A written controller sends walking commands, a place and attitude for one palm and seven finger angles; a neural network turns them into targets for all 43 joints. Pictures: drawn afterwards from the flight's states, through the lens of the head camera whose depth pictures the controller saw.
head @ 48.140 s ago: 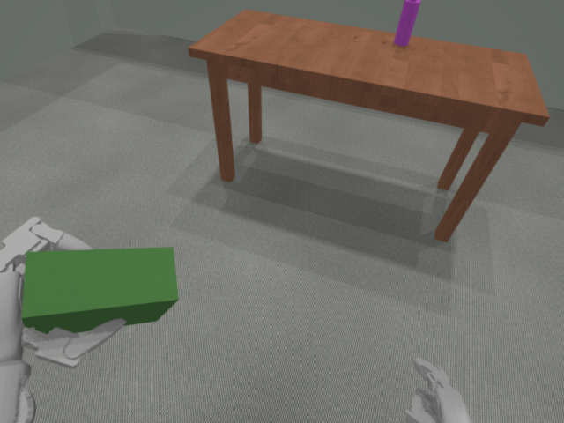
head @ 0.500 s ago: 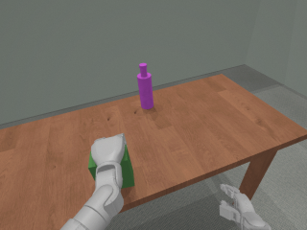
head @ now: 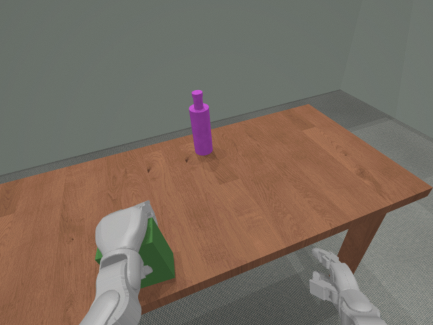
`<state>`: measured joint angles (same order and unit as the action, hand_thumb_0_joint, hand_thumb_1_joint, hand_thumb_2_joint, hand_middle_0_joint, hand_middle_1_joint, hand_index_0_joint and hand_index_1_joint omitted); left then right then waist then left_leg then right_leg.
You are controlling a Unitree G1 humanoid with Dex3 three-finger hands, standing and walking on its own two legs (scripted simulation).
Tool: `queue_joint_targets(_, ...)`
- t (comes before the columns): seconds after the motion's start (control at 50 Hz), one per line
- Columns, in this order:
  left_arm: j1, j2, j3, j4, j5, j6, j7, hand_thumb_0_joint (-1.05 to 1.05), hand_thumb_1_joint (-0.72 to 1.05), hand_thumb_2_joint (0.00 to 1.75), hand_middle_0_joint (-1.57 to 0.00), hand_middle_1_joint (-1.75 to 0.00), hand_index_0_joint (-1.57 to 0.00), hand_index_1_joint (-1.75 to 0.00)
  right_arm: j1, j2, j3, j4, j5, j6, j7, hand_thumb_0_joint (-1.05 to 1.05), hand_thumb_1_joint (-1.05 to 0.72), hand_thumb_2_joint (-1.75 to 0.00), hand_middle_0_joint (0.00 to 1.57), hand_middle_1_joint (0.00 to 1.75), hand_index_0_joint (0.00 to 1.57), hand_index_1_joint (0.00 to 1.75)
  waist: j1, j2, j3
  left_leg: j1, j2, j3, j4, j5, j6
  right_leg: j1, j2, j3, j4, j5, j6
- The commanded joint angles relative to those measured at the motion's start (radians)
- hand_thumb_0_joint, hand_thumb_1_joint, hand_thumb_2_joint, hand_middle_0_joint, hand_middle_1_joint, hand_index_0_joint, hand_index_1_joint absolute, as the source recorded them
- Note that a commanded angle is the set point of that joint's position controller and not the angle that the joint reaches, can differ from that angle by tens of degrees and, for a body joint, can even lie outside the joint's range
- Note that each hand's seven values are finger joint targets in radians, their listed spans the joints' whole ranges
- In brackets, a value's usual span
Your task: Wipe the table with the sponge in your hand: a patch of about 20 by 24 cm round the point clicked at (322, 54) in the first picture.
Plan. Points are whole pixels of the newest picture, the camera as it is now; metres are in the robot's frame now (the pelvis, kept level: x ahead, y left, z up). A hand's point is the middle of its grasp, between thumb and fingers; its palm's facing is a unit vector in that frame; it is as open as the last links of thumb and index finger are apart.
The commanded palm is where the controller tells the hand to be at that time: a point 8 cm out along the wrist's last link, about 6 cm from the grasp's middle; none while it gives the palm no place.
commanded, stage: slide back across to the middle lane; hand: left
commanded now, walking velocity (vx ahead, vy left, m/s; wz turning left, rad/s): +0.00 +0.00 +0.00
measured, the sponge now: (143, 262) +0.24 +0.20 -0.01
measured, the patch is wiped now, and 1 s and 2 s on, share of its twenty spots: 1.00 1.00 1.00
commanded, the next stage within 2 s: wipe forward along the middle lane in 0.10 s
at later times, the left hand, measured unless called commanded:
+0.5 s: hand (116, 241) +0.25 +0.24 +0.05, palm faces +0.01 -0.12 -0.99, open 10.2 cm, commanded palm +0.22 +0.25 +0.09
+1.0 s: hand (116, 222) +0.29 +0.27 +0.04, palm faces -0.04 -0.06 -1.00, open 10.2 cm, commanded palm +0.28 +0.27 +0.08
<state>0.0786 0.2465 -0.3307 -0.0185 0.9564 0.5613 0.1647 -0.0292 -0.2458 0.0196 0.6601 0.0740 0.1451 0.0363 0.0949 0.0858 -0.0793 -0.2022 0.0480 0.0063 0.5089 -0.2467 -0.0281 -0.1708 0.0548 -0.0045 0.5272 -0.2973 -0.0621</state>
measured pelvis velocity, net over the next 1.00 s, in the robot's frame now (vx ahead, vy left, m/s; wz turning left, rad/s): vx -0.02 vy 0.01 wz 0.03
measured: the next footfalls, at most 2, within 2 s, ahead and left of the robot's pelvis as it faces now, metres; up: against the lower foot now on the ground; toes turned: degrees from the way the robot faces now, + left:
none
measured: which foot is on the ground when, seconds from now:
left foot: down 0.00-1.00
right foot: down 0.00-1.00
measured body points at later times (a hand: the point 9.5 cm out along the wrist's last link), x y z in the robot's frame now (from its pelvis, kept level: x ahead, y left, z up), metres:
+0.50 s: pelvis -0.01 +0.01 +0.00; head -0.05 -0.03 +0.45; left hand +0.24 +0.25 +0.10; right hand +0.23 -0.20 -0.07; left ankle +0.02 +0.15 -0.73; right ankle -0.01 -0.08 -0.73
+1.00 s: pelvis -0.02 +0.01 +0.00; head -0.04 -0.03 +0.44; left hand +0.29 +0.26 +0.10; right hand +0.18 -0.22 -0.11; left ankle +0.02 +0.15 -0.73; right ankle -0.01 -0.08 -0.73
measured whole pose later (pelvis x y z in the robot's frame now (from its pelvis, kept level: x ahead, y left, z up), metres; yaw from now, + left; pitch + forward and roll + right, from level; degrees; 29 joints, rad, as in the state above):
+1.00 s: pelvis -0.02 +0.01 +0.00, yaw +2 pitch +1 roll +0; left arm -0.32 0.29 -0.19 0.53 0.99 0.43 0.15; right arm 0.10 -0.27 0.01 0.72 0.08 0.08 -0.06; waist 0.06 0.08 -0.10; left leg -0.36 0.03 -0.02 0.55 -0.22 -0.02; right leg -0.32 0.04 -0.03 0.57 -0.28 -0.05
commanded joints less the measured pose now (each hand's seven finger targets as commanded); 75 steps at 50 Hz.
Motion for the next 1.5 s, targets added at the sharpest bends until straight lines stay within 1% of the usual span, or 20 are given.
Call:
queue_joint_targets(0.0,-0.131,0.161,0.136,-0.102,0.027,0.017,0.008,0.00,0.10,1.30,-1.20,-1.60,-1.20,-1.60,-0.257,-0.089,-0.031,-0.176,0.002,-0.066,-0.012,0.00,-0.90,-0.90,0.20,0.30,0.20,0.30,0.023,-0.110,-0.075,0.071,-0.081,-0.006,-0.026,0.190,0.064,-0.041,-0.014,0.100,-0.140,0.208,-0.005)
queue_joint_targets(0.04,-0.095,0.205,0.186,-0.115,0.027,0.012,0.010,0.00,0.10,1.30,-1.20,-1.60,-1.20,-1.60,-0.252,-0.096,-0.036,-0.174,0.000,-0.072,-0.017,0.00,-0.90,-0.90,0.20,0.30,0.20,0.30,0.034,-0.104,-0.091,0.080,-0.082,-0.012,-0.028,0.195,0.062,-0.028,-0.011,0.113,-0.145,0.200,-0.008)
queue_joint_targets(0.18,-0.067,0.166,0.145,-0.123,0.028,0.000,-0.003,0.00,0.10,1.30,-1.20,-1.60,-1.20,-1.60,-0.251,-0.092,-0.034,-0.180,-0.001,-0.095,-0.021,0.00,-0.90,-0.90,0.20,0.30,0.20,0.30,0.027,-0.128,-0.076,0.069,-0.082,-0.012,-0.028,0.187,0.068,-0.038,-0.016,0.096,-0.147,0.201,-0.002)
queue_joint_targets(0.3,-0.233,0.189,0.160,0.032,0.054,-0.005,-0.004,0.00,0.10,1.30,-1.20,-1.60,-1.20,-1.60,-0.231,-0.101,-0.029,-0.139,-0.004,-0.114,-0.050,0.00,-0.90,-0.90,0.20,0.30,0.20,0.30,0.008,-0.133,-0.012,0.044,-0.084,-0.008,-0.044,0.087,0.066,-0.110,-0.017,0.106,-0.186,0.039,0.002)
queue_joint_targets(0.34,-0.257,0.261,0.225,0.063,0.073,-0.011,0.004,0.00,0.10,1.30,-1.20,-1.60,-1.20,-1.60,-0.218,-0.112,-0.034,-0.123,-0.007,-0.116,-0.056,0.00,-0.90,-0.90,0.20,0.30,0.20,0.30,0.023,-0.120,-0.048,0.045,-0.085,-0.017,-0.053,0.086,0.061,-0.093,-0.014,0.115,-0.178,0.034,-0.006)
queue_joint_targets(0.36,-0.257,0.199,0.179,0.066,0.067,-0.013,0.004,0.00,0.10,1.30,-1.20,-1.60,-1.20,-1.60,-0.222,-0.101,-0.033,-0.140,-0.003,-0.120,-0.058,0.00,-0.90,-0.90,0.20,0.30,0.20,0.30,0.022,-0.116,-0.070,0.034,-0.088,-0.007,-0.051,0.084,0.063,-0.083,-0.017,0.091,-0.164,0.035,-0.001)
queue_joint_targets(0.44,-0.289,0.229,0.231,0.158,0.053,-0.032,0.010,0.00,0.10,1.30,-1.20,-1.60,-1.20,-1.60,-0.197,-0.114,-0.039,-0.115,-0.006,-0.126,-0.068,0.00,-0.90,-0.90,0.20,0.30,0.20,0.30,0.020,-0.146,-0.079,0.025,-0.087,-0.014,-0.048,0.075,0.059,-0.089,-0.013,0.095,-0.168,0.048,-0.002)
queue_joint_targets(0.5,-0.353,0.163,0.170,0.201,0.051,-0.040,0.006,0.00,0.10,1.30,-1.20,-1.60,-1.20,-1.60,-0.188,-0.109,-0.035,-0.122,-0.001,-0.129,-0.073,0.00,-0.90,-0.90,0.20,0.30,0.20,0.30,0.001,-0.144,-0.065,0.004,-0.084,-0.009,-0.047,0.058,0.059,-0.117,-0.016,0.072,-0.158,0.044,0.003)
queue_joint_targets(0.72,-0.552,0.182,0.179,0.404,0.066,-0.089,0.009,0.00,0.10,1.30,-1.20,-1.60,-1.20,-1.60,-0.113,-0.122,-0.038,-0.102,0.002,-0.126,-0.096,0.00,-0.90,-0.90,0.20,0.30,0.20,0.30,-0.027,-0.181,-0.079,-0.063,-0.086,-0.008,-0.031,-0.011,0.057,-0.171,-0.022,0.051,-0.136,-0.013,0.010)
queue_joint_targets(0.74,-0.555,0.230,0.221,0.415,0.069,-0.091,0.013,0.00,0.10,1.30,-1.20,-1.60,-1.20,-1.60,-0.105,-0.128,-0.043,-0.097,0.000,-0.125,-0.098,0.00,-0.90,-0.90,0.20,0.30,0.20,0.30,-0.019,-0.177,-0.086,-0.065,-0.086,-0.015,-0.034,-0.013,0.054,-0.164,-0.019,0.060,-0.137,-0.022,0.005)
queue_joint_targets(0.88,-0.626,0.174,0.172,0.470,0.059,-0.113,0.023,0.00,0.10,1.30,-1.20,-1.60,-1.20,-1.60,-0.073,-0.121,-0.043,-0.107,0.006,-0.122,-0.096,0.00,-0.90,-0.90,0.20,0.30,0.20,0.30,-0.039,-0.152,-0.105,-0.085,-0.083,-0.011,-0.017,-0.006,0.057,-0.180,-0.023,0.036,-0.117,0.013,0.011)
queue_joint_targets(1.04,-0.714,0.346,0.303,0.591,0.061,-0.152,0.038,0.00,0.10,1.30,-1.20,-1.60,-1.20,-1.60,-0.019,-0.140,-0.052,-0.077,0.001,-0.116,-0.110,0.00,-0.90,-0.90,0.20,0.30,0.20,0.30,-0.044,-0.181,-0.108,-0.136,-0.085,-0.015,-0.005,-0.029,0.058,-0.173,-0.027,0.072,-0.133,-0.025,0.017)
queue_joint_targets(1.06,-0.730,0.295,0.253,0.575,0.055,-0.162,0.036,0.00,0.10,1.30,-1.20,-1.60,-1.20,-1.60,-0.016,-0.130,-0.049,-0.091,0.004,-0.117,-0.109,0.00,-0.90,-0.90,0.20,0.30,0.20,0.30,-0.049,-0.155,-0.130,-0.141,-0.086,-0.005,-0.003,-0.025,0.061,-0.162,-0.032,0.058,-0.123,-0.009,0.021)
queue_joint_targets(1.16,-0.776,0.318,0.254,0.619,0.068,-0.176,0.029,0.00,0.10,1.30,-1.20,-1.60,-1.20,-1.60,0.011,-0.135,-0.050,-0.087,0.006,-0.109,-0.107,0.00,-0.90,-0.90,0.20,0.30,0.20,0.30,-0.061,-0.113,-0.143,-0.143,-0.083,-0.009,0.000,-0.011,0.063,-0.169,-0.031,0.054,-0.118,0.016,0.019)
queue_joint_targets(1.24,-0.776,0.372,0.310,0.667,0.079,-0.194,0.037,0.00,0.10,1.30,-1.20,-1.60,-1.20,-1.60,0.042,-0.146,-0.059,-0.074,0.001,-0.107,-0.102,0.00,-0.90,-0.90,0.20,0.30,0.20,0.30,-0.059,-0.136,-0.171,-0.150,-0.079,-0.011,0.011,0.012,0.063,-0.156,-0.030,0.063,-0.113,0.064,0.017)
queue_joint_targets(1.3,-0.806,0.323,0.274,0.676,0.067,-0.217,0.044,0.00,0.10,1.30,-1.20,-1.60,-1.20,-1.60,0.055,-0.139,-0.060,-0.077,0.003,-0.109,-0.101,0.00,-0.90,-0.90,0.20,0.30,0.20,0.30,-0.077,-0.160,-0.176,-0.163,-0.075,-0.002,0.021,0.022,0.068,-0.157,-0.034,0.052,-0.102,0.107,0.025)
queue_joint_targets(1.34,-0.779,0.386,0.335,0.701,0.068,-0.219,0.052,0.00,0.10,1.30,-1.20,-1.60,-1.20,-1.60,0.065,-0.151,-0.064,-0.068,0.000,-0.103,-0.098,0.00,-0.90,-0.90,0.20,0.30,0.20,0.30,-0.065,-0.172,-0.189,-0.174,-0.076,-0.006,0.021,0.038,0.066,-0.138,-0.031,0.059,-0.099,0.135,0.023)
queue_joint_targets(1.4,-0.827,0.329,0.278,0.707,0.063,-0.229,0.055,0.00,0.10,1.30,-1.20,-1.60,-1.20,-1.60,0.071,-0.143,-0.062,-0.070,0.005,-0.106,-0.096,0.00,-0.90,-0.90,0.20,0.30,0.20,0.30,-0.083,-0.155,-0.175,-0.177,-0.073,0.002,0.021,0.026,0.069,-0.163,-0.037,0.047,-0.099,0.125,0.030)
queue_joint_targets(1.44,-0.844,0.401,0.334,0.739,0.075,-0.225,0.061,0.00,0.10,1.30,-1.20,-1.60,-1.20,-1.60,0.078,-0.154,-0.064,-0.056,0.001,-0.101,-0.097,0.00,-0.90,-0.90,0.20,0.30,0.20,0.30,-0.079,-0.162,-0.172,-0.182,-0.071,-0.003,0.020,0.026,0.068,-0.163,-0.034,0.057,-0.102,0.120,0.027)
queue_joint_targets(1.48,-0.878,0.380,0.307,0.750,0.077,-0.232,0.061,0.00,0.10,1.30,-1.20,-1.60,-1.20,-1.60,0.088,-0.147,-0.062,-0.058,0.004,-0.100,-0.097,0.00,-0.90,-0.90,0.20,0.30,0.20,0.30,-0.088,-0.154,-0.187,-0.188,-0.073,0.000,0.022,0.028,0.070,-0.163,-0.036,0.044,-0.093,0.125,0.030)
